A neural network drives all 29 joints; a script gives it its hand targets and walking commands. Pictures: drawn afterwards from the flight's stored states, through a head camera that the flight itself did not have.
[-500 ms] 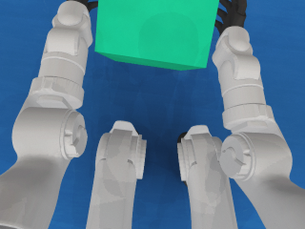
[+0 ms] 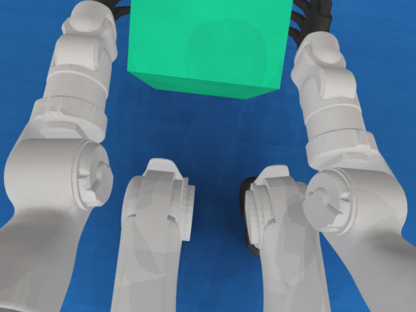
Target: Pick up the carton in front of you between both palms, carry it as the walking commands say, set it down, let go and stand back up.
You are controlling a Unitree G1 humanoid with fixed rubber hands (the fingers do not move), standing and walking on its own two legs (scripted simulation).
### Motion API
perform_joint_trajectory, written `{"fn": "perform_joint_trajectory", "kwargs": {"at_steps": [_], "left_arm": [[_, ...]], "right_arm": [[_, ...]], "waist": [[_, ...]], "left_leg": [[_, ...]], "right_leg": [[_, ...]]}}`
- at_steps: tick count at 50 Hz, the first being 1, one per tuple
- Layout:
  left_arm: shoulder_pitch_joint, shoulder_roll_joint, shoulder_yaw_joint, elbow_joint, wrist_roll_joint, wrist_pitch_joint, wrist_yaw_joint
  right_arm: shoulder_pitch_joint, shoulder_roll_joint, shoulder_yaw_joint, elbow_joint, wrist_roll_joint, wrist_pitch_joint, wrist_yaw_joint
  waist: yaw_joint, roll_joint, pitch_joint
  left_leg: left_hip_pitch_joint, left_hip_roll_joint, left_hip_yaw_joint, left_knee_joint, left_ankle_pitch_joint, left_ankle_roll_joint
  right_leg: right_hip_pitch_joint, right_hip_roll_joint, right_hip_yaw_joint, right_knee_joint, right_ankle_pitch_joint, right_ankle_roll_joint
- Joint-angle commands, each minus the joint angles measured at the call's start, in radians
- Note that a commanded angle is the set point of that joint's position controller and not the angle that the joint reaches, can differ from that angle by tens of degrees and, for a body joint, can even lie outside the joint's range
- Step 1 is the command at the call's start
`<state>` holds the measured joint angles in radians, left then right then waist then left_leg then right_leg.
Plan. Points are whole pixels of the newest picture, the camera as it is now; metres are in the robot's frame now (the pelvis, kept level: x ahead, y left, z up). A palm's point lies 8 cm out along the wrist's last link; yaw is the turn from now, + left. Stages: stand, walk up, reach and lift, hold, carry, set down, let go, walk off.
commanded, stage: set down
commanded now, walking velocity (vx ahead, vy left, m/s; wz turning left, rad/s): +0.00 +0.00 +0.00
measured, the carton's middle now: (208, 32) +0.54 +0.05 -0.24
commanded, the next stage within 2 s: let go in 1.76 s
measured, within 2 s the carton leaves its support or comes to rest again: neither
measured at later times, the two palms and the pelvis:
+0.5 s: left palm (104, 11) +0.53 +0.21 -0.17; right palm (312, 35) +0.53 -0.11 -0.17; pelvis -0.01 +0.00 -0.01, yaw +0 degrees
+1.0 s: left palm out of the picture +0.55 +0.24 -0.08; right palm (364, 9) +0.54 -0.13 -0.08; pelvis +0.00 +0.00 +0.04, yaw +0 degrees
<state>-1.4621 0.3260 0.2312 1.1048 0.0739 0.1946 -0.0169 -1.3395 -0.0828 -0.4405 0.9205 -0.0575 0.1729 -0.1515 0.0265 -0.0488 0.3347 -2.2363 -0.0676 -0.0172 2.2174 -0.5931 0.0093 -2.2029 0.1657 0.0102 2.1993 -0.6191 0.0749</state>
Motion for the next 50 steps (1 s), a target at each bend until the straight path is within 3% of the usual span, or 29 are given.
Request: {"fn": "perform_joint_trajectory", "kwargs": {"at_steps": [1,19,21,23,25,27,33,37,41,44,50], "left_arm": [[-0.413,-0.801,-0.199,-0.041,-0.044,-0.014,-0.230],[-0.340,-0.579,-0.093,0.038,0.034,-0.003,-0.214],[-0.316,-0.440,-0.059,0.045,0.040,-0.022,-0.184],[-0.243,-0.143,-0.003,0.061,0.037,-0.054,-0.114],[-0.220,0.188,0.016,0.047,-0.006,-0.105,-0.014],[-0.289,0.260,-0.029,0.031,-0.085,-0.142,0.033],[-0.346,0.293,-0.169,-0.034,-0.267,-0.182,0.037],[-0.323,0.314,-0.205,-0.058,-0.322,-0.164,0.031],[-0.290,0.328,-0.193,-0.116,-0.309,-0.129,0.032],[-0.266,0.337,-0.154,-0.182,-0.272,-0.090,0.035],[-0.185,0.273,-0.084,-0.119,-0.192,-0.057,0.016]], "right_arm": [[-0.559,0.727,0.307,-0.013,0.033,-0.002,0.237],[-0.418,0.529,0.139,0.085,-0.071,0.013,0.235],[-0.370,0.411,0.101,0.083,-0.081,-0.002,0.208],[-0.274,0.127,0.034,0.090,-0.082,-0.028,0.141],[-0.221,-0.187,0.032,0.074,-0.032,-0.078,0.052],[-0.273,-0.249,0.086,0.073,0.052,-0.110,0.013],[-0.325,-0.256,0.264,0.023,0.245,-0.138,0.004],[-0.300,-0.276,0.293,-0.034,0.290,-0.124,-0.018],[-0.254,-0.283,0.271,-0.121,0.278,-0.093,-0.046],[-0.233,-0.270,0.250,-0.200,0.256,-0.057,-0.065],[-0.151,-0.203,0.192,-0.126,0.183,-0.021,-0.057]], "waist": [[0.022,0.020,-0.830],[0.000,0.036,-0.683],[-0.001,0.043,-0.702],[-0.002,0.047,-0.730],[-0.005,0.050,-0.798],[-0.008,0.051,-0.903],[0.002,0.080,-1.125],[-0.016,0.092,-1.276],[-0.030,0.119,-1.431],[-0.022,0.128,-1.493],[-0.022,0.112,-1.233]], "left_leg": [[0.405,-0.035,-0.005,-0.194,0.252,0.026],[0.383,-0.017,-0.024,-0.191,0.181,0.019],[0.408,-0.006,-0.019,-0.189,0.187,0.005],[0.441,0.015,-0.014,-0.193,0.195,-0.010],[0.492,0.031,-0.016,-0.192,0.228,-0.016],[0.530,0.040,-0.032,-0.170,0.314,-0.014],[0.643,0.062,-0.040,-0.133,0.463,-0.007],[0.744,0.067,-0.025,-0.139,0.477,-0.004],[0.857,0.054,-0.006,-0.179,0.459,-0.002],[0.896,0.039,0.015,-0.236,0.432,0.004],[0.719,0.033,0.018,-0.370,0.318,0.009]], "right_leg": [[0.280,0.009,-0.067,-0.147,0.205,-0.054],[0.259,-0.008,-0.068,-0.134,0.146,-0.049],[0.294,-0.018,-0.074,-0.133,0.154,-0.036],[0.331,-0.038,-0.081,-0.131,0.164,-0.018],[0.368,-0.060,-0.081,-0.123,0.200,-0.006],[0.384,-0.073,-0.073,-0.109,0.267,-0.003],[0.453,-0.097,-0.059,-0.085,0.400,-0.021],[0.525,-0.096,-0.070,-0.099,0.408,-0.026],[0.577,-0.084,-0.089,-0.152,0.387,-0.031],[0.609,-0.068,-0.095,-0.212,0.357,-0.037],[0.495,-0.068,-0.082,-0.339,0.259,-0.037]]}}
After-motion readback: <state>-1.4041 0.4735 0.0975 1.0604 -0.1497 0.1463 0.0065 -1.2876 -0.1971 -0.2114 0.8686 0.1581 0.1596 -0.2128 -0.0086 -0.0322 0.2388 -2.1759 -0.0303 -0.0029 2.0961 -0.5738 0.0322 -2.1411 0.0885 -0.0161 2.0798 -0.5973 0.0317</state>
